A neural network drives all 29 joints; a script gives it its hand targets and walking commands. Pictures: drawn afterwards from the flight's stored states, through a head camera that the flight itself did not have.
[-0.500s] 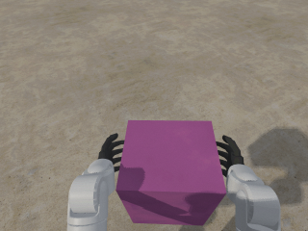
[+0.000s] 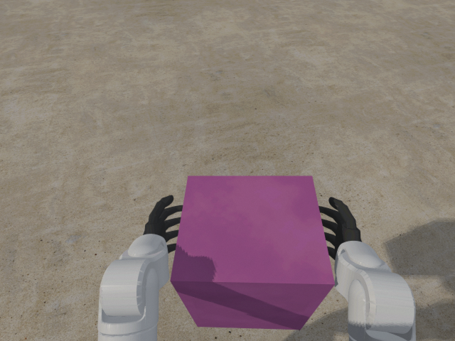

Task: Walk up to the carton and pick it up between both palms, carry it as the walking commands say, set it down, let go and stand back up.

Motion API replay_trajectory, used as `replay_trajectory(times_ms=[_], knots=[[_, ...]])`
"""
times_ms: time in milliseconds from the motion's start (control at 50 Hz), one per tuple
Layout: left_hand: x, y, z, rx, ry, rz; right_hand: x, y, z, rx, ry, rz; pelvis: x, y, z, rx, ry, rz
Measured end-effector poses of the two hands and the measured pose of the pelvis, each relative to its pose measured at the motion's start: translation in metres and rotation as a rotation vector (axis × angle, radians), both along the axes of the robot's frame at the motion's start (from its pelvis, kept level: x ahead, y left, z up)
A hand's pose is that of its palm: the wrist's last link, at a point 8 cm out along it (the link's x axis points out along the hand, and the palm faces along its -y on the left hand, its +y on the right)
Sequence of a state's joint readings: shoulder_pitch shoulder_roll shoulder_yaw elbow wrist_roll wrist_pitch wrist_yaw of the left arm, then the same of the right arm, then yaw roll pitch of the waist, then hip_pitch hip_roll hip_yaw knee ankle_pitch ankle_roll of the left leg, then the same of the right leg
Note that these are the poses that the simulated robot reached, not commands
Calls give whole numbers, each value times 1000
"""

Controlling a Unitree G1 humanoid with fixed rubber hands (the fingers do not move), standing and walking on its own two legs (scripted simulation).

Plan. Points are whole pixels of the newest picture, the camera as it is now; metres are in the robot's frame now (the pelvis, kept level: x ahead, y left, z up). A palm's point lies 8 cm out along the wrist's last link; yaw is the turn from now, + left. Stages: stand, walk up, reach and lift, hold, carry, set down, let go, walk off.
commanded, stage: carry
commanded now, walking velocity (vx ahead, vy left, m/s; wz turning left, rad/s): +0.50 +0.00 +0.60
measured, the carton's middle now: (248, 259) +0.28 -0.01 +0.01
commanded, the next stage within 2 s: none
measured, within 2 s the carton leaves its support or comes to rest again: neither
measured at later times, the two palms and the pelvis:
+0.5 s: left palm (133, 144) +0.46 +0.22 +0.09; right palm (270, 122) +0.55 -0.05 +0.09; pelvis +0.25 +0.01 +0.01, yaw +17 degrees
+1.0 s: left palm (96, 83) +0.69 +0.38 +0.08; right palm (198, 58) +0.84 +0.14 +0.08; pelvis +0.54 +0.12 +0.00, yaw +33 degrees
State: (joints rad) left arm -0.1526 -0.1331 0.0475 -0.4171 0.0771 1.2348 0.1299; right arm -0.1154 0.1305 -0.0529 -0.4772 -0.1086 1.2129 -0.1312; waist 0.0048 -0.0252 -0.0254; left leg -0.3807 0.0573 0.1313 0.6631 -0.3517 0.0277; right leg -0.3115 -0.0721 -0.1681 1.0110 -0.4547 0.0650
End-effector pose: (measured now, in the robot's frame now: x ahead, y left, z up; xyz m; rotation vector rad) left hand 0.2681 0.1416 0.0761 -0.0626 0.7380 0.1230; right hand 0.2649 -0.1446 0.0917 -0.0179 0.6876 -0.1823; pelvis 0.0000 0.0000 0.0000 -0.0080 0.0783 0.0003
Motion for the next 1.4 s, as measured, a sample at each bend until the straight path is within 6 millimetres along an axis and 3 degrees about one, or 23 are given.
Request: replay_trajectory(times_ms=[120,280,440,560,680,800,940,1060,1180,1280,1400], knots=[[51,6,4,-6,0,20,58,6,7,-7,4,21,52,0,10,-17,24,37],[120,13,8,31,-10,111,153,14,0,28,-5,115,134,-16,8,-8,40,152],[172,61,22,57,-23,272,250,70,8,52,-20,277,218,-4,13,16,24,263],[223,106,5,54,-27,325,316,119,-8,49,-24,330,283,30,-4,24,19,311],[283,128,-4,35,19,332,379,143,-12,29,24,339,346,49,2,7,50,352],[350,149,-1,55,-2,379,458,168,-14,48,5,385,420,61,0,1,65,440],[397,207,12,70,-6,536,544,245,-5,62,-1,542,505,92,8,25,65,543],[444,266,-3,80,-14,615,612,318,-21,71,-11,621,575,143,-11,48,65,588],[516,302,-8,82,19,599,681,352,-28,74,25,606,646,182,-8,37,78,639],[577,333,-12,92,22,641,753,390,-34,84,28,648,718,207,-12,23,87,731],[610,390,7,93,24,821,823,482,-15,84,31,827,800,246,7,30,94,849]])
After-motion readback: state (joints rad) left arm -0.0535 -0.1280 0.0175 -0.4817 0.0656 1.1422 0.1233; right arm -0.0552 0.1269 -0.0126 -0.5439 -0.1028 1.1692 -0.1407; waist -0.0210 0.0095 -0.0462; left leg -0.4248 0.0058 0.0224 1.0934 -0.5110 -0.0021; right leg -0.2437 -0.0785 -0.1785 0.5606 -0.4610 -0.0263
